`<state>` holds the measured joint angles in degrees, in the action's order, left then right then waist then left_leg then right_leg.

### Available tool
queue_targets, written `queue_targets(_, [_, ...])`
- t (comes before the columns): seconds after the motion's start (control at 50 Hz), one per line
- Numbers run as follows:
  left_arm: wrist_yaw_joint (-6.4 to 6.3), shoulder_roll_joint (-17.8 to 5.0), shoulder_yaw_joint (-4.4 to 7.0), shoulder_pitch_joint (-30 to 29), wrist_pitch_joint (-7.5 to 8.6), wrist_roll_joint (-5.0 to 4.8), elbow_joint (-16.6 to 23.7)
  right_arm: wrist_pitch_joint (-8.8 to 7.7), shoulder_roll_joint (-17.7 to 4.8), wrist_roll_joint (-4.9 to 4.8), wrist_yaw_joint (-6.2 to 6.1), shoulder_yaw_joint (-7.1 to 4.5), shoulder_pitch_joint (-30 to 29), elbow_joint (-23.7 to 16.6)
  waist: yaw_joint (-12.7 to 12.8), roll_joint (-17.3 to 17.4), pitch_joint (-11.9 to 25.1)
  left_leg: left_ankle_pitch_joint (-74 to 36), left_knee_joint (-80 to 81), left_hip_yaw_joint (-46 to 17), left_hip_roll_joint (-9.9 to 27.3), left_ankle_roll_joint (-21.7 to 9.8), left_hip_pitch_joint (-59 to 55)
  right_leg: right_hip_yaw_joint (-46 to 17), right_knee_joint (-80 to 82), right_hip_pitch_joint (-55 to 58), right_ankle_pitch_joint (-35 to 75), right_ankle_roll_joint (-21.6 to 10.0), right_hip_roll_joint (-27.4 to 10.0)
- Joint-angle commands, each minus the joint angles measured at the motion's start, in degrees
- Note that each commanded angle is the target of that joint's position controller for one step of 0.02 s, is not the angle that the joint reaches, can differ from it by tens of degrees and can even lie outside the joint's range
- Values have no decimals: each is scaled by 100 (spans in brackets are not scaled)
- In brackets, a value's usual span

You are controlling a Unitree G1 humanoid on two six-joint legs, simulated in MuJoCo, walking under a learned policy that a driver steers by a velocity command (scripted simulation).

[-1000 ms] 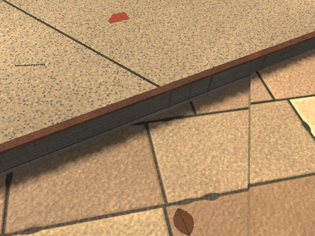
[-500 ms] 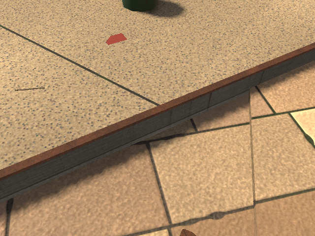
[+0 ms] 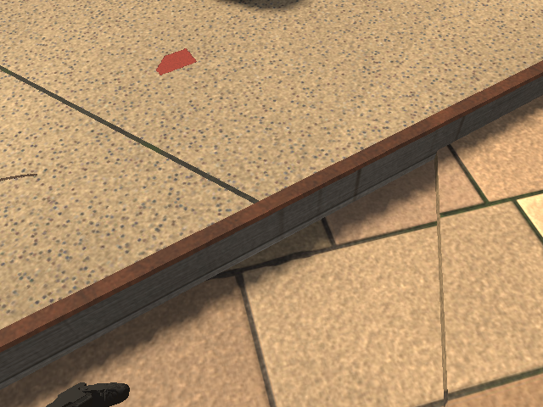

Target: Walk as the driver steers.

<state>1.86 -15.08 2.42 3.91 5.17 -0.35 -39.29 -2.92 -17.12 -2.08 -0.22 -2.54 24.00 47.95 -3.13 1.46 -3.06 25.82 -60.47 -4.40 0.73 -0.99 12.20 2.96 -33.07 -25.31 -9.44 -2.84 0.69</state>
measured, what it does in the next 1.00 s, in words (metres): walks ahead, turning left: left foot, then right foot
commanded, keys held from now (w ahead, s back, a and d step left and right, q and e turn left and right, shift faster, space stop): w+q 1.00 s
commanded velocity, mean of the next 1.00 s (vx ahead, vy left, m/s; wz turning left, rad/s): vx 0.49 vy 0.00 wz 0.50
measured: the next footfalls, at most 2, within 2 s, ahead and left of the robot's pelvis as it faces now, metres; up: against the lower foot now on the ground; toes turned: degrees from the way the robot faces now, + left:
left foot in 0.44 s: +0.37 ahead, +0.13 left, +0.00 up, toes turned +17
right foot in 0.92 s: +0.67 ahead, +0.05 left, +0.00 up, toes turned +31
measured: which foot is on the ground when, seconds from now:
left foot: up 0.00-0.42, down 0.44-0.92, up 0.94-1.00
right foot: down 0.00-0.46, up 0.48-0.90, down 0.92-1.00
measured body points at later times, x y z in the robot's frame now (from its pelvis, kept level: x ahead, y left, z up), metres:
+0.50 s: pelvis +0.26 +0.04 +0.00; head +0.30 +0.06 +0.44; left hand +0.22 +0.30 -0.15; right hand +0.49 -0.17 -0.10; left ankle +0.33 +0.11 -0.72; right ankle +0.12 -0.10 -0.66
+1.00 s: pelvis +0.53 +0.08 +0.01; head +0.55 +0.09 +0.45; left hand +0.54 +0.39 -0.09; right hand +0.71 -0.14 -0.12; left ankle +0.37 +0.12 -0.65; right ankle +0.63 +0.03 -0.72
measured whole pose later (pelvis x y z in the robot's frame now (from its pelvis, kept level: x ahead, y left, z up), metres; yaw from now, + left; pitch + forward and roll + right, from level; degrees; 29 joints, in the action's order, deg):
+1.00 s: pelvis +0.53 +0.08 +0.01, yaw +32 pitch +1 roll +0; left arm -0.9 -14.8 0.9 7.5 3.4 3.0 -43.0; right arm -1.5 -17.4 1.3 0.1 -3.8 18.7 47.1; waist -2.8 1.3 -2.4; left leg 26.1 -61.2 -5.8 -6.3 -4.0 17.3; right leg 2.1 -31.5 -21.4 -11.1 -2.0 0.2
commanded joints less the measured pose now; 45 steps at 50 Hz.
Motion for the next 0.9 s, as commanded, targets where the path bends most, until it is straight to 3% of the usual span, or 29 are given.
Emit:
queue_targets(0.02, [-48, -674, 212, 982, 46, 43, -105, -182, -722, -6, -23, -177, -487, -682, 573, -617, 528, -721, -1070, -209, 508, -66, 2756, -2412, 2058, 2453, -967, -850, -1756])
queue_targets(0.04, [-47, -556, 186, 779, 105, 105, -124, -103, -668, 24, -25, -210, -337, -614, 354, -783, 455, -1006, -845, -278, 683, -42, 2363, -1906, 2209, 2006, -520, -758, -1552])
queue_targets(0.08, [-50, -503, 205, 628, 202, 117, -229, 52, -451, 8, -14, -198, -94, -477, 188, -756, 374, -1205, -732, -255, 746, 40, 2004, -1327, 2495, 1560, -31, -782, -1422])
queue_targets(0.16, [-108, -676, 256, 718, 276, 139, -493, 147, -382, 59, -52, -215, -556, -647, 219, -491, -14, -1986, -60, -410, 722, 178, 2605, -547, 2745, 1541, 657, -828, -1398])
queue_targets(0.18, [-103, -615, 188, 1165, 183, 260, -733, 229, -196, 574, 178, -130, -814, -704, 167, -133, -238, -2098, 285, 134, 546, 146, 2373, -178, 2822, 1129, 924, -746, -1353])
queue_targets(0.22, [-100, -610, 189, 1143, 137, 258, -717, 232, -46, 449, 365, -72, -1159, -763, 291, -427, -236, -2748, 1067, 371, 500, 51, 2166, 285, 2719, 1204, 1062, -582, -1129])
queue_targets(0.26, [-137, -705, 201, 1291, 123, 222, -762, 223, -60, 369, 459, -43, -1611, -888, 451, -483, -219, -3024, 1637, 574, 473, -49, 2108, 403, 2717, 1533, 1035, -554, -1255])
queue_targets(0.32, [-201, -851, 241, 1607, 35, 211, -913, 214, -166, 414, 490, -38, -2063, -1076, 596, -455, -276, -2522, 2208, 713, 417, -213, 2312, 461, 2548, 2464, 1290, -549, -1539])
queue_targets(0.36, [-239, -900, 251, 1728, -41, 222, -1007, 223, -254, 451, 474, -60, -2155, -1157, 598, -497, -260, -1921, 2457, 876, 268, -389, 2305, 584, 2147, 3002, 2048, -485, -1656])
queue_targets(0.4, [-272, -1020, 255, 1719, -106, 228, -1043, 232, -308, 485, 412, -97, -1907, -1126, 455, -629, 18, -1192, 2623, 1136, -120, -643, 1762, 804, 1225, 3281, 3983, -412, -1664])
queue_targets(0.42, [-278, -1087, 258, 1734, -147, 231, -1065, 200, -385, 520, 368, -149, -1456, -1008, 246, -612, 337, -934, 2792, 1201, -389, -799, 1210, 912, 320, 3278, 4692, -383, -1624])
queue_targets(0.44, [-286, -1089, 236, 1667, -188, 203, -1018, 137, -509, 573, 297, -244, -475, -701, -201, -363, 904, -1165, 3256, 1108, -551, -1002, -6, 1078, -1023, 2823, 4452, -252, -1445])
queue_targets(0.46, [-251, -732, 112, 1735, -157, 86, -716, 127, -1145, 616, 203, -452, 356, -551, -464, 472, 1660, -204, 3484, -809, 686, -1581, -1945, 1172, -2969, 931, 2675, 20, -1094])
queue_targets(0.48, [-159, -521, 95, 1516, -105, 152, -434, 152, -1547, 393, 204, -560, 70, -621, -168, 1395, 1860, -566, 4360, -3805, 1884, -2181, -2906, 477, -4498, -1129, -2015, 276, 182])
queue_targets(0.5, [-131, -855, 147, 1018, -75, 243, -384, 182, -1435, 279, 205, -539, 40, -603, -355, 442, 1529, -1231, 4419, -3335, 1807, -2131, -2776, -456, -4647, -1670, -1765, 211, -138])
queue_targets(0.52, [-103, -718, 93, 882, -13, 163, -345, 179, -1165, 252, 169, -473, -170, -521, -196, 32, 881, -1842, 4414, -2539, 1677, -1989, -2102, -511, -4298, -1668, -1244, 174, -418])
queue_targets(0.54, [-113, -638, 66, 959, 15, 156, -409, 169, -871, 256, 139, -387, -388, -496, 58, -248, 431, -2509, 4506, -1967, 1377, -1703, -1387, -501, -3623, -1344, -960, 165, -636])
queue_targets(0.56, [-134, -644, 70, 945, -49, 257, -402, 136, -697, 236, 109, -325, -556, -461, 224, -190, 272, -3051, 4571, -1618, 1117, -1554, -998, -507, -3271, -1055, -903, 226, -707])
queue_targets(0.6, [-118, -591, 44, 1191, -234, 386, -496, 47, -627, 219, 113, -276, -686, -475, 398, -77, 433, -3801, 4622, -1261, 872, -1519, -710, -455, -3031, -630, -806, 367, -656])
queue_targets(0.66, [-81, -493, 11, 894, -308, 365, -372, -23, -832, 214, 116, -325, -529, -359, 391, 33, 335, -3746, 4771, -1023, 623, -1492, -454, -319, -2418, -717, -436, 561, -587])
queue_targets(0.74, [-49, -455, -44, -70, -285, 297, -84, 6, -859, 240, 84, -345, -252, -236, 63, 273, 83, -3144, 4787, -1049, 416, -1269, -442, -288, -1128, -848, 381, 662, -469])
queue_targets(0.8, [-58, -444, -88, -527, -217, 249, 76, 20, -891, 296, 50, -361, -74, -169, -91, 248, 138, -3727, 4449, -1123, 409, -1116, -586, -241, -390, -553, 703, 615, -247])
queue_targets(0.82, [-102, -371, -117, -341, -211, 215, 31, 23, -842, 364, 34, -357, -173, -207, -17, 456, 345, -3993, 4214, -1133, 472, -1052, -513, -207, -516, -130, 572, 570, -133])
queue_targets(0.86, [-173, -595, -60, 103, -172, 208, -61, 16, -884, 344, -3, -370, -463, -316, 266, 368, 427, -4297, 3787, -1370, 477, -828, -227, -353, -179, 697, 288, 445, -25])
queue_targets(0.88, [-217, -744, 4, 572, -138, 230, -197, -7, -943, 320, 0, -377, -624, -352, 522, 295, 540, -4642, 3330, -1484, 407, -736, -140, -315, 104, 1264, 153, 362, 95])
queue_targets(0.9, [-270, -886, 71, 1225, -68, 277, -362, -45, -915, 263, 29, -362, -747, -355, 914, 15, 760, -4630, 2394, -1307, 80, -608, 9, -294, 705, 2038, 302, 254, 28])
Velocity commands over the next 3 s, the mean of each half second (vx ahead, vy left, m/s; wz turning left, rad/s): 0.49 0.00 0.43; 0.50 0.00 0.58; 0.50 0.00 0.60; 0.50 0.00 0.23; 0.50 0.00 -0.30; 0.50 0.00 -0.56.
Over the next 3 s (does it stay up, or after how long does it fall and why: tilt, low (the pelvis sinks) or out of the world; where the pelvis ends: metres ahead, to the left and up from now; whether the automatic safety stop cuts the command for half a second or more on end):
stays up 1.30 1.00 0.14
